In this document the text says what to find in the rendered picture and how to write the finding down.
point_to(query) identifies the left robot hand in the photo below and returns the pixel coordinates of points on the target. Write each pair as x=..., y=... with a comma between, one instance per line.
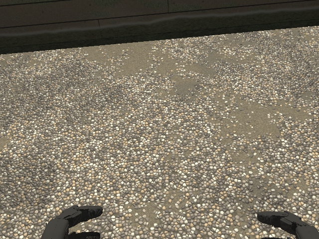
x=58, y=228

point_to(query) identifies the right robot hand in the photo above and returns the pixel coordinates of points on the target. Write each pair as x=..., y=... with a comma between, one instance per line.
x=288, y=222

